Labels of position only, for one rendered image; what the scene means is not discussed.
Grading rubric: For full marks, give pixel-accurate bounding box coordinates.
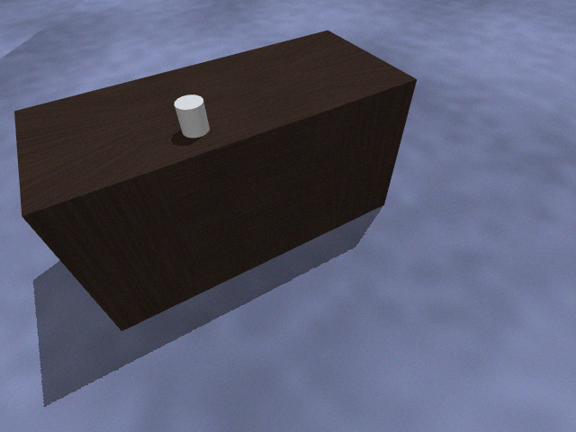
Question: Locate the can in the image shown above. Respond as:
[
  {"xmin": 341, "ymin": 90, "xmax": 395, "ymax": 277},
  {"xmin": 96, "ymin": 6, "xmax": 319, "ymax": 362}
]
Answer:
[{"xmin": 174, "ymin": 94, "xmax": 210, "ymax": 138}]

